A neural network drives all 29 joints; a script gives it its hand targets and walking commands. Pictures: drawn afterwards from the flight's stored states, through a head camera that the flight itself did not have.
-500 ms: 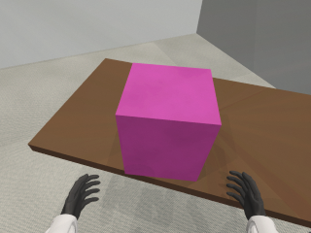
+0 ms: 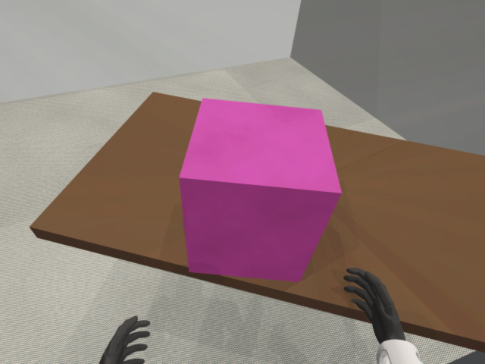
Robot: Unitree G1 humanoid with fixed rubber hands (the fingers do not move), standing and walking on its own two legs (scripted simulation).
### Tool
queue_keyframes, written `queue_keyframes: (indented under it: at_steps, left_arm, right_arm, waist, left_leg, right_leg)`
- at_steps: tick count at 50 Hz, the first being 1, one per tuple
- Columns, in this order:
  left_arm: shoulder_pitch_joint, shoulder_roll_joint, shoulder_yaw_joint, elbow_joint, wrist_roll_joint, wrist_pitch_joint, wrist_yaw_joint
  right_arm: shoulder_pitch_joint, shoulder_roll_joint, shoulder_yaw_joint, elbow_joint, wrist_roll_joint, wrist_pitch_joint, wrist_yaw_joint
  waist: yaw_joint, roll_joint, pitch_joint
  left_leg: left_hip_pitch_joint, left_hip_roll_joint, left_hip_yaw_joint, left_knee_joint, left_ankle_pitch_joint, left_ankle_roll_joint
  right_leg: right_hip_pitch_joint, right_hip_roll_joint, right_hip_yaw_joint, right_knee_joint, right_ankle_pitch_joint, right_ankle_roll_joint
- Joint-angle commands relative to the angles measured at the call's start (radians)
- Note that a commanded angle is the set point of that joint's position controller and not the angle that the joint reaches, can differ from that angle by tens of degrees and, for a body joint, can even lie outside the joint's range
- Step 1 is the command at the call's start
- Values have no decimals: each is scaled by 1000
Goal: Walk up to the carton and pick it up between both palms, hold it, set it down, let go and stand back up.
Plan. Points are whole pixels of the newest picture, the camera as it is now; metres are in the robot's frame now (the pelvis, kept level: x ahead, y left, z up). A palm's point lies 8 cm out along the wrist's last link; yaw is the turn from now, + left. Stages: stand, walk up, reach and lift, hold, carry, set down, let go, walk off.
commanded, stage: set down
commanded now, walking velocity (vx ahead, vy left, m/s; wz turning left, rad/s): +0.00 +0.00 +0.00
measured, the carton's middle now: (252, 193) +0.41 -0.02 +0.08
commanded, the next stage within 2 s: let go in 0.98 s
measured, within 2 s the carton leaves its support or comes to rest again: neither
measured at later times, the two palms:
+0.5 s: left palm out of the picture +0.11 +0.20 -0.09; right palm (386, 322) +0.21 -0.22 +0.01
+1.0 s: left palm out of the picture +0.09 +0.19 -0.10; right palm (387, 319) +0.21 -0.23 +0.01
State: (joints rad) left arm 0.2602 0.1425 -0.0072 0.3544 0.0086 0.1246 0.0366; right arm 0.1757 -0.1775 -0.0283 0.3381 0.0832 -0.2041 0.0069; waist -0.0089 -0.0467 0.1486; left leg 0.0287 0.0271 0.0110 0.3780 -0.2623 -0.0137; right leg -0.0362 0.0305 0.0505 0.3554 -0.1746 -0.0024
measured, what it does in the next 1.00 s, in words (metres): stands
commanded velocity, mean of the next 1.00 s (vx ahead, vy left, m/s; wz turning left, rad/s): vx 0.00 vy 0.00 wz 0.00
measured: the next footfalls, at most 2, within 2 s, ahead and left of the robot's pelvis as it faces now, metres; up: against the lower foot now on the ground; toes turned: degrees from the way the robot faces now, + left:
none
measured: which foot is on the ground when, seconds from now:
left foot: down 0.00-1.00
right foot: down 0.00-1.00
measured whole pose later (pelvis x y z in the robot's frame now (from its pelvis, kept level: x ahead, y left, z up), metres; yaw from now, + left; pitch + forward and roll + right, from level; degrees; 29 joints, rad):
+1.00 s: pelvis -0.03 -0.03 -0.01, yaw +5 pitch -14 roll +1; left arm 0.26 0.16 0.04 0.52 0.12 0.16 0.00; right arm 0.05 -0.14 -0.06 0.51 -0.01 -0.14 0.01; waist 0.01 -0.09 0.15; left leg 0.07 0.05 -0.01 0.40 -0.23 -0.05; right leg 0.01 0.02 -0.04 0.44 -0.21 -0.04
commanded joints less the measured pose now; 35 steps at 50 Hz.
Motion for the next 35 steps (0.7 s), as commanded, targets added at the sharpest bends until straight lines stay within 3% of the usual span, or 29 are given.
queue_keyframes:
  at_steps: [1,2,3,4,5,6,7,8,9,10,11,12,13,14,15,17,18,20,22,24,26,28,31,35]
  left_arm:
    - [-171,93,85,-417,-22,-105,20]
    - [-88,12,2,16,78,-5,15]
    - [-180,110,86,-454,-15,-102,37]
    - [-49,28,15,41,103,7,23]
    - [-149,81,76,-372,-4,-64,29]
    - [-75,17,16,91,107,29,13]
    - [-157,21,48,-267,-6,-28,11]
    - [-38,-38,0,209,147,88,-5]
    - [-169,73,80,-324,0,-7,-2]
    - [-54,1,7,119,131,57,0]
    - [-131,71,71,-76,72,30,-12]
    - [-96,65,56,-30,88,21,-9]
    - [-167,48,60,-160,54,-15,0]
    - [-134,50,58,-8,105,2,7]
    - [-161,63,64,-92,75,-15,4]
    - [-153,70,68,-37,92,-25,2]
    - [-130,72,68,-6,90,-32,-3]
    - [-126,89,86,39,93,-39,-20]
    - [-144,80,64,-18,53,-47,-20]
    - [-133,86,70,20,86,-35,-16]
    - [-139,103,72,59,81,-27,-23]
    - [-149,98,65,49,82,-19,-34]
    - [-168,111,75,20,84,-1,-27]
    - [-158,101,77,12,105,0,-21]
  right_arm:
    - [-2,-81,-31,-54,14,60,-7]
    - [33,-134,-28,423,-87,148,3]
    - [-8,-85,-50,-60,7,68,0]
    - [47,-130,-25,440,-91,155,6]
    - [-11,-89,-26,9,6,91,-1]
    - [23,-129,-30,492,-102,167,9]
    - [-50,-61,-23,78,-29,112,-5]
    - [52,-162,-22,637,-143,211,8]
    - [-62,-60,-41,44,-41,129,-14]
    - [48,-141,-37,538,-127,188,5]
    - [-34,-109,-55,300,-98,166,-3]
    - [28,-99,-40,361,-98,177,-3]
    - [-33,-80,-53,249,-77,159,-11]
    - [0,-104,-55,415,-118,180,1]
    - [-59,-98,-55,287,-106,171,-3]
    - [-44,-116,-67,368,-127,180,-1]
    - [-48,-108,-61,360,-129,182,4]
    - [-70,-101,-52,373,-133,187,-6]
    - [-82,-67,-41,324,-115,179,-6]
    - [-75,-80,-53,382,-125,184,-7]
    - [-93,-88,-36,369,-130,186,-6]
    - [-79,-70,-38,360,-138,195,-14]
    - [-65,-61,-46,374,-130,199,-12]
    - [-69,-70,-48,362,-121,201,-11]
  waist:
    - [52,181,-108]
    - [-46,244,124]
    - [43,194,-131]
    - [-41,229,109]
    - [35,189,-83]
    - [-45,241,146]
    - [21,167,33]
    - [-44,247,257]
    - [33,153,-6]
    - [-37,227,194]
    - [4,189,84]
    - [-2,205,113]
    - [5,216,74]
    - [-5,244,127]
    - [1,213,91]
    - [-15,236,99]
    - [4,223,100]
    - [2,197,111]
    - [-1,204,95]
    - [-15,200,127]
    - [-3,183,154]
    - [-21,136,151]
    - [-17,150,169]
    - [-13,167,175]
  left_leg:
    - [-119,-16,54,-93,240,-50]
    - [-126,-1,38,-113,144,-60]
    - [-157,-9,57,-107,202,-45]
    - [-131,0,43,-120,150,-51]
    - [-154,-2,49,-120,174,-44]
    - [-172,7,42,-147,66,-51]
    - [-221,5,47,-153,34,-36]
    - [-212,12,42,-186,-3,-47]
    - [-249,6,59,-173,18,-24]
    - [-250,21,48,-201,-20,-37]
    - [-282,15,54,-188,-20,-25]
    - [-301,15,56,-201,-29,-18]
    - [-334,24,42,-223,-96,-18]
    - [-378,31,48,-241,-137,-5]
    - [-421,39,33,-249,-168,8]
    - [-459,45,36,-250,-168,9]
    - [-489,50,35,-263,-205,23]
    - [-487,30,71,-237,-178,32]
    - [-468,34,44,-239,-209,29]
    - [-451,27,65,-223,-176,27]
    - [-467,13,83,-223,-191,34]
    - [-402,-6,91,-184,-156,33]
    - [-312,-15,76,-176,-167,27]
    - [-374,-3,81,-189,-187,34]
  right_leg:
    - [90,-14,-25,-43,45,-56]
    - [-18,7,-46,-66,-80,-82]
    - [126,-15,-26,-25,51,-54]
    - [19,4,-42,-58,-35,-78]
    - [133,-13,-28,-29,32,-54]
    - [13,7,-49,-62,-106,-79]
    - [141,-18,-31,-37,-37,-53]
    - [28,7,-55,-75,-152,-82]
    - [196,-19,-31,-37,-21,-42]
    - [77,3,-43,-66,-152,-73]
    - [170,-14,-36,-47,-67,-59]
    - [184,-4,-29,-41,-76,-54]
    - [245,-7,-24,-19,-57,-45]
    - [243,1,-27,-18,-105,-48]
    - [292,0,-22,-1,-70,-39]
    - [318,-5,-16,12,-62,-46]
    - [342,2,-21,24,-65,-38]
    - [326,-8,-12,-1,-112,-36]
    - [306,-19,-9,6,-137,-40]
    - [279,-20,-1,-11,-162,-46]
    - [263,-27,-8,-23,-188,-44]
    - [209,-42,3,-50,-225,-51]
    - [99,-47,-8,-68,-290,-55]
    - [184,-44,-7,-36,-231,-54]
